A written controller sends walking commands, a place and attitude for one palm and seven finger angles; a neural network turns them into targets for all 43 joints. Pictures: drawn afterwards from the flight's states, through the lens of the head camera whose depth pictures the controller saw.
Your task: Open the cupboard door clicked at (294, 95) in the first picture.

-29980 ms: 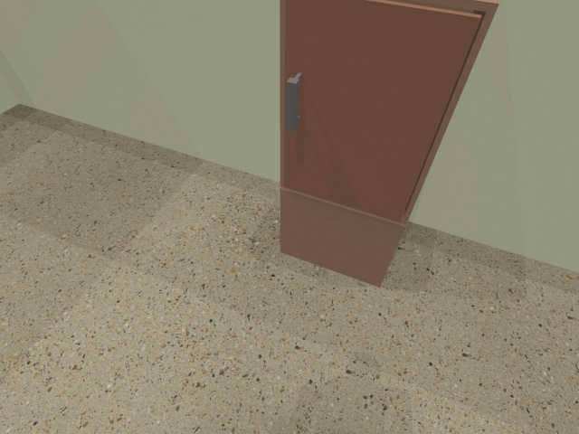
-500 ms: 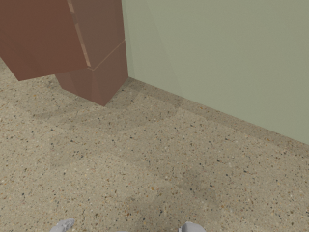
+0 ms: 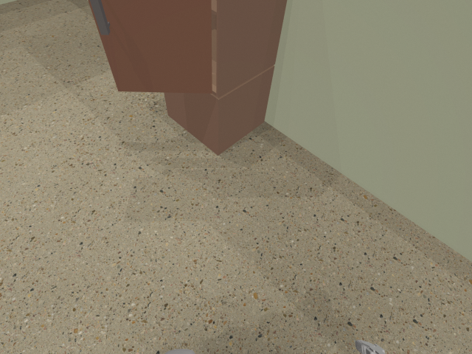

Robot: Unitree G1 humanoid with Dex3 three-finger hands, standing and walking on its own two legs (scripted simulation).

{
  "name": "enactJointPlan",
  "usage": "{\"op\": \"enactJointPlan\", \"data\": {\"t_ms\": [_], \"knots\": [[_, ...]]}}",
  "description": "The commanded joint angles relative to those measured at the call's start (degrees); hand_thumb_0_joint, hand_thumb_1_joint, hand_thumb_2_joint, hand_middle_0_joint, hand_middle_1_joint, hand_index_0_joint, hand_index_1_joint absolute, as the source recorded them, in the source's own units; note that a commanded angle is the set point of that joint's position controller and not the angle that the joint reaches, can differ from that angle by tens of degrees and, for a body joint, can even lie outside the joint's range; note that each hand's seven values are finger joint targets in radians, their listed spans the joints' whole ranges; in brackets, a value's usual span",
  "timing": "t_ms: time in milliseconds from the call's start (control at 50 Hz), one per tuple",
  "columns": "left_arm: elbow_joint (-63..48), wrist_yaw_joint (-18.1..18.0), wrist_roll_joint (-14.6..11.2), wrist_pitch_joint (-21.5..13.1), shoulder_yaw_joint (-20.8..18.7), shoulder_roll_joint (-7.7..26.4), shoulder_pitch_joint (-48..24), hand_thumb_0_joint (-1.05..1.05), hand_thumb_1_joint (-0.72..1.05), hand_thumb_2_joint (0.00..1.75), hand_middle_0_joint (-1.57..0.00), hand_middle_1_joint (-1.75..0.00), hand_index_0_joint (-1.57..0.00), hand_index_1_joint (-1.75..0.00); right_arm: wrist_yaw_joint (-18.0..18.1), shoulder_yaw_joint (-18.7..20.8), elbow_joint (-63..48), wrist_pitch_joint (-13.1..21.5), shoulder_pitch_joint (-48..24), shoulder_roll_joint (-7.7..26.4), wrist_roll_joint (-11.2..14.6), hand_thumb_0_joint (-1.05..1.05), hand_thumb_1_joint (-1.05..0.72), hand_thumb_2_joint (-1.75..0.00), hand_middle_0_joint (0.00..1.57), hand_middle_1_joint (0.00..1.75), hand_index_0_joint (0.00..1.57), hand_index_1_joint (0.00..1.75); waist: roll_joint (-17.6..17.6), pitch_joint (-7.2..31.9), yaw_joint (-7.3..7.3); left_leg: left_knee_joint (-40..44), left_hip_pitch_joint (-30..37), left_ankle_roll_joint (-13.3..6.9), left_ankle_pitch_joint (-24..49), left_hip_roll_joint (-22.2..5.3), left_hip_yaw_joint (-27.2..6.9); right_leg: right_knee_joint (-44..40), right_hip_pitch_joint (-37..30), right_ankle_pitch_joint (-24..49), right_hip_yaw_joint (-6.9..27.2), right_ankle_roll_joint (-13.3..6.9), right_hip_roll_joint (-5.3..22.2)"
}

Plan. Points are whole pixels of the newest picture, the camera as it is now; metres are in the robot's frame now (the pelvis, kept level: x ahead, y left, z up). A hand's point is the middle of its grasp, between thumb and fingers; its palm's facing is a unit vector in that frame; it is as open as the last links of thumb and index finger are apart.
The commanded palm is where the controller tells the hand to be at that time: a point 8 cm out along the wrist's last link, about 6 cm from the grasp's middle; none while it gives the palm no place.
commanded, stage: turn to face it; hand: left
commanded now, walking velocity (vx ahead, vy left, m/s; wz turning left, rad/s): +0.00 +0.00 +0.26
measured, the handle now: (100, 8) +1.05 +0.51 +0.01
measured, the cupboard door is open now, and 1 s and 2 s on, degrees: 46 46 46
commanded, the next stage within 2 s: take the last steps up to it in 0.04 s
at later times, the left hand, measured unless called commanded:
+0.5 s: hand out of the picture +0.01 +0.16 -0.14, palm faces +0.21 -0.95 -0.21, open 7.4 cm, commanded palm none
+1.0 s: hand (89, 301) +0.21 +0.30 -0.14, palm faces +0.20 -0.96 -0.20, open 7.4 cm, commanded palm none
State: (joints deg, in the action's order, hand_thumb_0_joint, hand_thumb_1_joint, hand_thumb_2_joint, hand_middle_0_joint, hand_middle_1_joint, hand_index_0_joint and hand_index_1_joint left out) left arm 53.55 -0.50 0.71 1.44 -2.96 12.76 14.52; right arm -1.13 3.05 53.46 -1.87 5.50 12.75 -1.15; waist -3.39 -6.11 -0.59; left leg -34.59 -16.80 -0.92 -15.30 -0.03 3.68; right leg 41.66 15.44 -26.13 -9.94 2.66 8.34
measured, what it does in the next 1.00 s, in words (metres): walks ahead: right foot, then left foot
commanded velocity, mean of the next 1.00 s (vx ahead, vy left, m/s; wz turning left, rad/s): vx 0.26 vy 0.10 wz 0.11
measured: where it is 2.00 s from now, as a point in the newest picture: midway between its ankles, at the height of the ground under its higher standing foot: (187, 264)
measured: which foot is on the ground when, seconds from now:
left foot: down 0.00-0.32, up 0.34-0.70, down 0.72-1.00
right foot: up 0.00-0.30, down 0.32-0.72, up 0.74-1.00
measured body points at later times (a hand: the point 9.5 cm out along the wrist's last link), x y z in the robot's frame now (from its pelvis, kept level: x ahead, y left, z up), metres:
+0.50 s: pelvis +0.04 -0.01 +0.02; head +0.06 -0.03 +0.47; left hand +0.00 +0.21 -0.12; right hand +0.13 -0.25 -0.14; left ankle +0.03 +0.13 -0.64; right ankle +0.00 -0.14 -0.72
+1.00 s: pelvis +0.17 +0.10 +0.02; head +0.19 +0.09 +0.47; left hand +0.20 +0.35 -0.13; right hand +0.24 -0.13 -0.14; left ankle +0.15 +0.19 -0.72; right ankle +0.24 +0.01 -0.68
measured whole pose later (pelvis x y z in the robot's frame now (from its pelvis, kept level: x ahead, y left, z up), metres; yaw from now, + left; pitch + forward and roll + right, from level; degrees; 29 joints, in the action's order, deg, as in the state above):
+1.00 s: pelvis +0.17 +0.10 +0.02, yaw +9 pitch +0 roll +2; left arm 57.5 0.9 1.4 -0.4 -3.5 10.2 10.8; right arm 0.8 2.4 59.0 3.4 15.1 10.1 -1.9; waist -1.4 -2.3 -0.4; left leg -22.0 -9.4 -3.2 -12.6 1.4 10.9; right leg 52.7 29.7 -17.4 -5.7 0.0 6.1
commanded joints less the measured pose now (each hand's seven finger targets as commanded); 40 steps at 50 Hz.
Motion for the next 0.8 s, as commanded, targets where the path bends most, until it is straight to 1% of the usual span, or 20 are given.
{"op": "enactJointPlan", "data": {"t_ms": [0, 60, 120, 200, 240, 260, 280, 300, 320, 340, 380, 440, 500, 600, 620, 660, 680, 700, 720, 780], "knots": [[-5.33, -0.88, 0.18, 0.19, -1.35, 5.06, -4.56, 0.0, 0.9, 0.9, -0.2, -0.3, -0.2, -0.3, 2.37, 2.67, -1.92, 0.92, 7.43, 13.09, -0.5, 0.0, -0.9, -0.9, 0.2, 0.3, 0.2, 0.3, 17.17, 10.39, 3.59, 14.02, 11.55, -11.96, 30.21, -19.99, -21.49, 20.52, 14.62, -7.89, 9.59, 0.78, -1.55], [-2.47, -0.12, 0.23, 0.42, -1.43, 4.59, -2.39, 0.0, 0.9, 0.9, -0.2, -0.3, -0.2, -0.3, 2.84, 1.42, -2.56, 1.46, 3.73, 9.88, -0.4, 0.0, -0.9, -0.9, 0.2, 0.3, 0.2, 0.3, 11.53, 8.23, 1.09, 14.45, 9.44, -9.4, 30.47, -15.0, -14.97, 19.28, 12.94, -0.83, 9.49, 0.84, -2.68], [-1.55, -0.11, 0.05, 0.41, -0.97, 3.88, -1.48, 0.0, 0.9, 0.9, -0.2, -0.3, -0.2, -0.3, 2.8, 1.19, -2.04, 1.57, 4.07, 9.33, -0.3, 0.0, -0.9, -0.9, 0.2, 0.3, 0.2, 0.3, 11.54, 9.27, 0.95, 14.19, 9.62, -9.05, 30.11, -14.02, -12.57, 12.98, 9.28, -0.1, 8.31, 0.9, -3.67], [-1.87, 0.62, 0.44, -0.55, -0.96, 3.22, -0.75, 0.0, 0.9, 0.9, -0.2, -0.3, -0.2, -0.3, 2.03, 1.62, -1.5, 1.14, 4.24, 9.69, -0.44, 0.0, -0.9, -0.9, 0.2, 0.3, 0.2, 0.3, 14.45, 7.38, 0.8, 16.12, 4.47, -8.39, 4.62, -11.64, -14.65, 1.48, 3.01, -0.61, 4.79, 0.11, -6.37], [-0.53, 1.05, 0.55, -1.35, -1.36, 3.23, 3.14, 0.0, 0.9, 0.9, -0.2, -0.3, -0.2, -0.3, 1.76, 1.93, -1.65, 0.91, 2.76, 9.48, -0.22, 0.0, -0.9, -0.9, 0.2, 0.3, 0.2, 0.3, 12.32, 5.77, -1.36, 14.15, -2.89, -6.71, -8.7, -9.26, -15.0, -8.39, -6.09, 4.47, 3.0, -0.24, -7.68], [0.48, 1.03, 0.78, -2.01, -1.84, 4.28, 6.58, 0.0, 0.9, 0.9, -0.2, -0.3, -0.2, -0.3, 1.54, 1.85, -1.97, 1.05, 2.36, 8.37, 0.1, 0.0, -0.9, -0.9, 0.2, 0.3, 0.2, 0.3, 7.99, 5.37, -3.21, 8.66, -8.68, -4.76, -13.26, -5.93, -13.3, -15.96, -13.49, 5.92, 4.56, -0.75, -6.23], [1.19, 0.54, 1.5, -2.77, -2.8, 8.39, 10.61, 0.0, 0.9, 0.9, -0.2, -0.3, -0.2, -0.3, 1.1, 1.27, -2.89, 1.37, 2.13, 4.81, 0.73, 0.0, -0.9, -0.9, 0.2, 0.3, 0.2, 0.3, -5.67, 5.45, -5.33, -5.0, -19.58, -1.46, -17.24, 0.2, -6.58, -25.2, -21.39, -4.69, 18.28, -3.96, 5.31], [1.09, 0.0, 1.41, -2.83, -3.63, 13.19, 13.08, 0.0, 0.9, 0.9, -0.2, -0.3, -0.2, -0.3, 0.51, 0.93, -5.86, 1.53, -2.08, 3.77, 0.37, 0.0, -0.9, -0.9, 0.2, 0.3, 0.2, 0.3, -16.05, 2.38, -7.48, -20.02, -27.03, 0.93, -21.58, 3.2, -3.45, -33.64, -19.42, -8.61, 37.67, -10.14, 20.14], [0.75, -0.39, 0.91, -3.39, -3.39, 12.69, 12.33, 0.0, 0.9, 0.9, -0.2, -0.3, -0.2, -0.3, 0.21, 1.56, -6.09, 1.28, -3.88, 6.56, -0.34, 0.0, -0.9, -0.9, 0.2, 0.3, 0.2, 0.3, -9.02, 0.29, -6.31, -28.7, -27.39, 0.93, -16.21, -0.27, -8.26, -35.29, -12.81, -12.34, 40.35, -12.95, 22.18], [0.72, -0.5, 0.88, -3.98, -2.92, 10.65, 8.62, 0.0, 0.9, 0.9, -0.2, -0.3, -0.2, -0.3, -0.14, 1.92, -5.28, 1.19, -4.15, 5.98, -0.46, 0.0, -0.9, -0.9, 0.2, 0.3, 0.2, 0.3, -8.94, -2.2, -4.12, -32.7, -27.52, 1.16, -10.29, -1.81, -9.44, -35.24, -9.15, -11.16, 38.12, -11.79, 19.23], [0.08, -0.37, 0.62, -4.93, -1.79, 6.53, 3.46, 0.0, 0.9, 0.9, -0.2, -0.3, -0.2, -0.3, -0.96, 1.88, -2.67, 0.7, -0.33, 4.96, -0.55, 0.0, -0.9, -0.9, 0.2, 0.3, 0.2, 0.3, -7.37, -2.14, -0.57, -33.15, -24.36, 2.57, -0.67, -3.85, -7.94, -33.57, -6.96, 2.17, 21.31, -8.07, 13.55], [2.41, -0.48, 0.68, -5.92, -1.63, 5.51, 7.77, 0.0, 0.9, 0.9, -0.2, -0.3, -0.2, -0.3, -1.59, 1.32, -1.12, 0.79, 0.18, 2.44, -0.21, 0.0, -0.9, -0.9, 0.2, 0.3, 0.2, 0.3, -5.76, 0.96, -1.56, -27.91, -22.55, 3.69, 1.71, -3.57, -3.67, -30.51, -12.14, 20.21, 12.09, -6.98, 11.13], [5.12, -0.65, 0.91, -6.27, -1.75, 6.11, 11.5, 0.0, 0.9, 0.9, -0.2, -0.3, -0.2, -0.3, -1.94, 0.76, -1.56, 1.06, -2.15, 0.96, 0.1, 0.0, -0.9, -0.9, 0.2, 0.3, 0.2, 0.3, -4.91, 1.65, -2.78, -19.58, -22.06, 3.81, 1.27, -3.53, -0.82, -28.73, -16.53, 29.13, 8.68, -7.41, 11.77], [7.04, -0.58, 1.26, -5.57, -1.94, 7.37, 11.22, 0.0, 0.9, 0.9, -0.2, -0.3, -0.2, -0.3, -2.46, -0.1, -2.46, 2.03, -4.47, 0.09, 0.28, 0.0, -0.9, -0.9, 0.2, 0.3, 0.2, 0.3, -9.07, -0.05, -3.11, -4.88, -12.39, 2.22, 0.5, -2.3, 2.83, -26.69, -12.38, 28.12, 5.49, -6.68, 12.28], [6.81, -0.63, 1.3, -5.34, -2.17, 7.73, 10.38, 0.0, 0.9, 0.9, -0.2, -0.3, -0.2, -0.3, -2.31, -0.1, -2.22, 2.38, -3.0, 0.52, 0.33, 0.0, -0.9, -0.9, 0.2, 0.3, 0.2, 0.3, -9.42, 0.31, -2.28, -2.76, -8.75, 1.55, -0.6, -1.95, 2.72, -25.33, -11.09, 28.28, 5.66, -6.73, 12.77], [6.56, -0.47, 0.95, -4.97, -2.48, 7.97, 7.63, 0.0, 0.9, 0.9, -0.2, -0.3, -0.2, -0.3, -1.38, 0.46, 1.1, 3.41, 7.69, 2.92, -0.09, 0.0, -0.9, -0.9, 0.2, 0.3, 0.2, 0.3, -5.08, 4.9, 3.23, 6.23, 8.16, 0.57, 1.99, 0.95, 5.73, -13.95, -5.88, 31.47, 1.46, -4.86, 9.44], [6.12, -0.03, 0.7, -4.72, -1.87, 5.33, 8.9, 0.0, 0.9, 0.9, -0.2, -0.3, -0.2, -0.3, -0.41, 1.55, 3.69, 3.86, 16.53, 7.69, -0.55, 0.0, -0.9, -0.9, 0.2, 0.3, 0.2, 0.3, 5.2, 11.49, 6.52, 7.16, 22.15, -0.95, 2.04, -3.48, 1.85, 0.21, 0.48, 25.34, -1.27, -3.32, 5.97], [4.28, 0.49, 0.0, -4.32, -1.16, 1.4, 9.47, 0.0, 0.9, 0.9, -0.2, -0.3, -0.2, -0.3, 0.61, 3.53, 5.0, 4.06, 23.74, 14.43, -1.07, 0.0, -0.9, -0.9, 0.2, 0.3, 0.2, 0.3, 21.8, 16.08, 8.31, 11.85, 30.59, -6.74, 2.05, -18.71, -21.84, 17.81, 15.65, -6.7, -2.31, -0.58, -3.36], [1.57, 0.21, 0.12, -4.25, -0.71, 0.51, 3.45, 0.0, 0.9, 0.9, -0.2, -0.3, -0.2, -0.3, 1.64, 3.54, 5.88, 3.46, 26.47, 15.41, -0.69, 0.0, -0.9, -0.9, 0.2, 0.3, 0.2, 0.3, 16.93, 14.09, 9.3, 17.8, 26.88, -10.49, 3.7, -22.95, -25.93, 27.75, 20.73, -9.84, 4.61, -2.77, -4.19], [2.81, 0.46, 0.65, -3.52, -1.02, 0.63, 1.31, 0.0, 0.9, 0.9, -0.2, -0.3, -0.2, -0.3, 2.18, 1.33, 2.39, 4.15, 13.06, 7.06, -0.56, 0.0, -0.9, -0.9, 0.2, 0.3, 0.2, 0.3, 14.81, 5.87, 3.54, 22.89, 8.42, -9.9, -9.66, -20.17, -18.43, 33.43, 21.82, 1.8, 8.97, -3.91, 0.54]]}}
